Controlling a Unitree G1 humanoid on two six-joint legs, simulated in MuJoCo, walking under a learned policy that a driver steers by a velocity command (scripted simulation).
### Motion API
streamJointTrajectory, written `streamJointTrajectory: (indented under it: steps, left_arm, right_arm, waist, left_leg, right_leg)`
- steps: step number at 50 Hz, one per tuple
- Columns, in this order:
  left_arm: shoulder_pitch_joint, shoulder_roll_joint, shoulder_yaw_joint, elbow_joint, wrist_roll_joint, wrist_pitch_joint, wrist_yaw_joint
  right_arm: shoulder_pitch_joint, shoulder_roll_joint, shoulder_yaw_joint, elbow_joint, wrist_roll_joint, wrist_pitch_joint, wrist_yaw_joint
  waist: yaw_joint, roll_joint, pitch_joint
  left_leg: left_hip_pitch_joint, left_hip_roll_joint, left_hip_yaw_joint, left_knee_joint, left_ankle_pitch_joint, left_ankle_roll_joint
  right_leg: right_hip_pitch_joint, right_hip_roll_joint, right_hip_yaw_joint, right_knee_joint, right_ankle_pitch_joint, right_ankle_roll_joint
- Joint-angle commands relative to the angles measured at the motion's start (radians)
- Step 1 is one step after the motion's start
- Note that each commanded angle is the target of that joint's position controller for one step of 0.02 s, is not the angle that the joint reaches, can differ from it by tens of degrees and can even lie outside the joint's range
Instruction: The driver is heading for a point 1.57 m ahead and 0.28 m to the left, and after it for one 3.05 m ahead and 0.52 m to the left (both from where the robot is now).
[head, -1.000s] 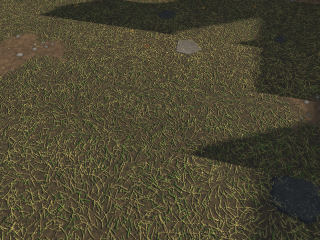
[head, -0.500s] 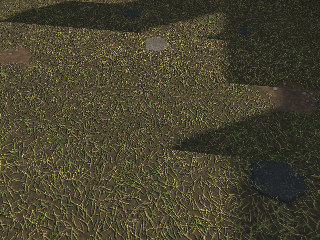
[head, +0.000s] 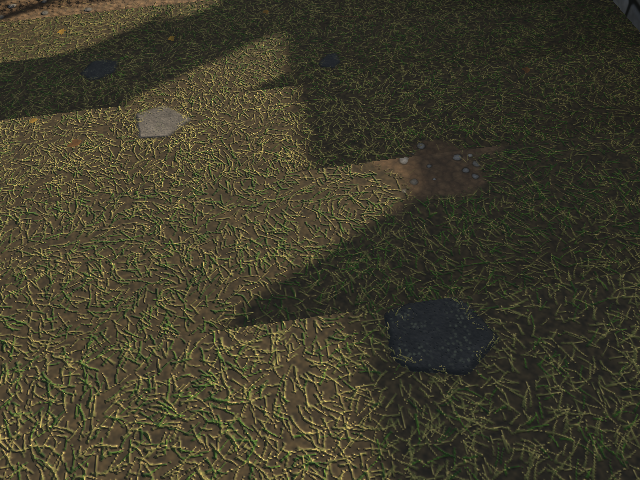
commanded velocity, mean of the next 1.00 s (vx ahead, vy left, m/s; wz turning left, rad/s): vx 0.43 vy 0.00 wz -0.01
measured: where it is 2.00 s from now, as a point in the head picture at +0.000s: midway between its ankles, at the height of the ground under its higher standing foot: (329, 379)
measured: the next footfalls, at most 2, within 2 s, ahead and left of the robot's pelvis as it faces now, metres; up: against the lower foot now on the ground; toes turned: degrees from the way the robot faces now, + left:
left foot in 0.22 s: +0.07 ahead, +0.14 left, +0.00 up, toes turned -4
right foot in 0.78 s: +0.46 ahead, -0.14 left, -0.17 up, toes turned -9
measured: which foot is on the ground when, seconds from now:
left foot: up 0.00-0.20, down 0.22-0.78, up 0.80-1.00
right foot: down 0.00-0.22, up 0.24-0.76, down 0.78-1.00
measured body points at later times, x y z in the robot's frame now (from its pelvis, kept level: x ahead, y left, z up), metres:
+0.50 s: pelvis +0.15 +0.05 -0.02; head +0.15 +0.04 +0.43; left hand +0.33 +0.25 -0.13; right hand +0.11 -0.17 -0.16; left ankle +0.03 +0.14 -0.75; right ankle +0.26 -0.12 -0.68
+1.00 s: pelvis +0.47 -0.04 -0.18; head +0.48 -0.04 +0.27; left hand +0.43 +0.20 -0.32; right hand +0.58 -0.28 -0.31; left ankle +0.55 +0.10 -0.85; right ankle +0.42 -0.13 -0.92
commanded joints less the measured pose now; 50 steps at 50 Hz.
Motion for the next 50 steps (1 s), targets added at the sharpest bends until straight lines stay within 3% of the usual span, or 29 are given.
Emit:
streamJointTrajectory:
  steps: [1,6,10,11,12,13,14,16,18,20,22,24,25,26,27,30,35,37,38,39,40,41,42,43,44,45,46,48,50]
  left_arm:
    - [0.032,0.142,0.039,-0.064,-0.008,-0.008,-0.001]
    - [0.009,0.129,0.027,-0.046,-0.013,0.014,0.000]
    - [-0.030,0.104,0.016,0.006,-0.003,0.039,-0.006]
    - [-0.034,0.076,0.007,0.020,0.004,0.034,-0.002]
    - [-0.009,-0.006,-0.016,0.035,0.016,0.023,-0.001]
    - [-0.011,-0.010,-0.008,0.002,0.032,0.008,-0.006]
    - [-0.046,0.074,0.016,0.026,0.042,-0.004,0.010]
    - [-0.040,0.076,0.016,0.074,0.042,0.008,0.038]
    - [-0.070,0.032,-0.004,0.088,0.056,0.018,0.021]
    - [-0.150,-0.008,-0.018,0.074,0.042,0.027,-0.007]
    - [-0.157,-0.028,-0.032,0.081,0.060,0.029,-0.030]
    - [-0.196,-0.013,-0.036,0.075,0.056,0.025,-0.025]
    - [-0.208,-0.004,-0.034,0.083,0.065,0.018,-0.015]
    - [-0.231,-0.001,-0.039,0.097,0.056,0.015,-0.011]
    - [-0.270,-0.018,-0.047,0.086,0.052,0.025,-0.013]
    - [-0.320,-0.031,-0.061,0.052,0.059,0.047,-0.023]
    - [-0.406,0.010,-0.066,0.058,0.051,0.062,0.002]
    - [-0.246,0.047,-0.051,0.146,0.050,0.072,0.016]
    - [-0.020,0.089,-0.030,0.240,0.038,0.060,0.022]
    - [0.305,0.116,-0.002,0.334,0.044,0.060,0.026]
    - [0.506,0.170,0.024,0.355,0.039,0.050,-0.003]
    - [0.570,0.149,0.022,0.385,0.068,0.053,-0.020]
    - [0.416,0.205,0.044,0.374,0.056,0.057,-0.007]
    - [0.221,0.128,0.025,0.316,0.054,0.061,0.005]
    - [0.132,0.077,0.003,0.297,0.062,0.063,0.007]
    - [0.016,-0.083,-0.048,0.269,0.063,0.040,0.028]
    - [-0.034,-0.096,-0.055,0.255,0.050,0.024,0.034]
    - [0.015,-0.024,-0.033,0.296,0.025,0.000,0.049]
    - [0.021,0.043,-0.009,0.325,0.044,-0.017,0.051]
  right_arm:
    - [-0.077,-0.035,0.011,-0.087,-0.001,-0.022,0.002]
    - [-0.048,-0.018,0.032,-0.076,0.006,-0.046,0.044]
    - [0.041,-0.008,0.038,-0.071,0.024,-0.085,0.061]
    - [0.147,-0.022,0.032,-0.049,0.025,-0.102,0.057]
    - [0.325,-0.085,0.008,-0.005,0.015,-0.117,0.046]
    - [0.331,-0.167,-0.018,-0.017,-0.001,-0.118,0.053]
    - [0.276,-0.100,-0.016,-0.017,0.000,-0.107,0.062]
    - [0.155,0.024,0.014,-0.036,0.021,-0.100,0.065]
    - [0.153,0.084,0.032,-0.011,0.015,-0.097,0.048]
    - [0.203,0.042,0.020,0.019,0.014,-0.094,0.046]
    - [0.277,0.010,0.012,0.061,-0.019,-0.092,0.052]
    - [0.357,0.057,0.021,0.128,-0.027,-0.096,0.051]
    - [0.392,0.056,0.023,0.126,-0.004,-0.103,0.043]
    - [0.379,0.075,0.028,0.127,0.000,-0.106,0.044]
    - [0.385,0.045,0.026,0.134,0.000,-0.100,0.051]
    - [0.406,0.065,0.043,0.177,-0.010,-0.085,0.087]
    - [0.457,0.000,0.026,0.264,0.010,-0.081,0.082]
    - [0.465,-0.033,0.016,0.286,0.025,-0.071,0.087]
    - [0.446,-0.043,0.019,0.292,0.004,-0.055,0.106]
    - [0.500,0.011,0.034,0.325,-0.039,-0.042,0.147]
    - [0.699,0.159,0.059,0.355,-0.016,-0.054,0.155]
    - [0.472,0.048,0.036,0.267,0.012,-0.063,0.172]
    - [0.239,0.032,0.022,0.163,0.038,-0.078,0.176]
    - [0.166,0.037,0.027,0.142,0.045,-0.091,0.159]
    - [0.149,0.018,0.010,0.150,0.032,-0.097,0.136]
    - [0.143,0.057,0.021,0.161,0.006,-0.093,0.121]
    - [0.113,0.108,0.023,0.170,-0.014,-0.081,0.121]
    - [0.123,0.139,0.029,0.172,-0.010,-0.053,0.139]
    - [0.088,0.141,0.043,0.151,0.009,-0.045,0.146]
  waist:
    - [0.051,-0.117,-0.038]
    - [0.056,-0.104,-0.014]
    - [-0.016,-0.081,-0.002]
    - [-0.061,-0.041,-0.016]
    - [-0.115,0.106,-0.061]
    - [-0.106,0.218,-0.040]
    - [-0.103,0.014,0.026]
    - [-0.065,0.005,0.006]
    - [-0.052,0.001,0.015]
    - [-0.088,0.024,0.017]
    - [-0.096,0.033,0.018]
    - [-0.116,0.038,0.053]
    - [-0.138,0.064,0.046]
    - [-0.142,0.024,0.070]
    - [-0.146,0.028,0.056]
    - [-0.133,0.037,0.140]
    - [-0.156,0.003,0.163]
    - [-0.097,-0.023,0.112]
    - [-0.006,-0.093,0.074]
    - [0.098,-0.162,-0.096]
    - [0.068,-0.348,-0.483]
    - [0.171,-0.224,-0.452]
    - [0.160,-0.173,-0.269]
    - [0.104,-0.016,-0.124]
    - [0.050,-0.021,-0.033]
    - [-0.053,0.010,0.022]
    - [-0.088,-0.049,0.094]
    - [-0.106,-0.088,0.066]
    - [-0.105,-0.043,0.063]
  left_leg:
    - [-0.106,-0.010,0.021,-0.093,-0.064,0.012]
    - [0.036,-0.048,0.080,-0.204,-0.085,0.059]
    - [0.330,-0.070,0.084,-0.382,0.043,0.145]
    - [0.472,-0.024,0.029,-0.393,0.056,0.194]
    - [0.672,0.144,-0.201,-0.458,0.172,0.349]
    - [0.742,0.357,-0.662,-0.590,0.184,0.595]
    - [0.710,0.415,-0.637,-0.629,0.165,0.588]
    - [0.604,0.276,-0.381,-0.624,0.150,0.477]
    - [0.485,0.168,-0.192,-0.612,0.292,0.404]
    - [0.417,0.120,-0.102,-0.632,0.360,0.407]
    - [0.395,0.122,-0.073,-0.587,0.400,0.408]
    - [0.497,0.140,-0.118,-0.525,0.337,0.402]
    - [0.597,0.124,-0.109,-0.513,0.279,0.394]
    - [0.524,0.093,-0.083,-0.487,0.241,0.379]
    - [0.394,0.060,-0.044,-0.479,0.192,0.371]
    - [0.139,0.080,-0.077,-0.464,0.098,0.383]
    - [0.382,0.063,-0.148,-0.266,0.172,0.327]
    - [0.448,-0.001,-0.134,-0.049,0.303,0.291]
    - [0.310,-0.019,-0.104,0.154,0.326,0.260]
    - [0.026,-0.076,-0.035,0.436,0.258,0.203]
    - [-0.151,-0.160,-0.025,0.934,-0.402,0.130]
    - [-0.374,-0.160,-0.024,1.158,-0.482,0.095]
    - [-0.618,-0.118,0.021,1.118,-0.393,0.105]
    - [-0.564,-0.003,-0.047,0.929,-0.223,0.151]
    - [-0.421,0.037,-0.047,0.805,-0.163,0.163]
    - [-0.268,0.107,-0.095,0.521,0.044,0.207]
    - [-0.155,0.117,-0.056,0.344,0.063,0.227]
    - [-0.076,0.114,-0.010,0.118,0.175,0.213]
    - [-0.098,0.118,-0.010,-0.046,0.244,0.215]
  right_leg:
    - [0.122,-0.266,0.350,-0.099,-0.361,-0.148]
    - [0.006,-0.257,0.377,-0.047,-0.433,-0.159]
    - [-0.171,-0.228,0.387,0.070,-0.372,-0.178]
    - [-0.281,-0.207,0.361,0.175,-0.357,-0.145]
    - [-0.455,-0.093,0.217,0.487,-0.379,-0.034]
    - [-0.767,0.037,0.067,0.772,-0.459,0.065]
    - [-0.863,-0.045,0.109,0.905,-0.386,0.090]
    - [-0.815,-0.123,0.047,0.998,-0.196,0.127]
    - [-0.720,-0.175,-0.017,0.900,-0.070,0.128]
    - [-0.664,-0.185,-0.103,0.779,0.025,0.143]
    - [-0.641,-0.203,-0.125,0.743,0.151,0.121]
    - [-0.782,-0.237,-0.043,0.628,0.328,0.120]
    - [-0.851,-0.223,-0.061,0.527,0.406,0.124]
    - [-0.786,-0.239,-0.064,0.386,0.552,0.129]
    - [-0.628,-0.224,-0.122,0.324,0.641,0.115]
    - [-0.374,-0.215,-0.148,0.342,0.594,0.088]
    - [-0.277,-0.226,-0.138,0.086,0.403,0.104]
    - [-0.079,-0.225,-0.167,-0.067,0.458,0.103]
    - [0.209,-0.253,-0.179,-0.120,0.637,0.074]
    - [0.709,-0.311,-0.165,0.066,0.760,-0.006]
    - [1.177,-0.536,-0.003,0.483,1.391,-0.291]
    - [1.179,-0.590,0.119,0.455,1.399,-0.320]
    - [0.980,-0.588,0.162,0.265,0.869,-0.266]
    - [0.650,-0.620,0.114,0.127,0.599,-0.228]
    - [0.355,-0.588,0.067,0.064,0.589,-0.238]
    - [0.117,-0.515,-0.019,-0.053,0.542,-0.182]
    - [-0.056,-0.492,-0.085,-0.158,0.495,-0.185]
    - [-0.062,-0.449,-0.158,-0.227,0.467,-0.199]
    - [0.022,-0.468,-0.205,-0.224,0.609,-0.188]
